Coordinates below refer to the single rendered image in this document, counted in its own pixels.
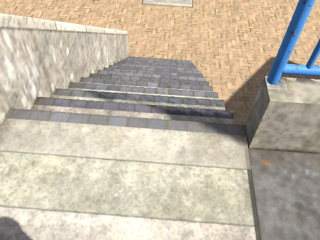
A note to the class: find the stairs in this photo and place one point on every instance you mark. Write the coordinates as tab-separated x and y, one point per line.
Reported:
142	87

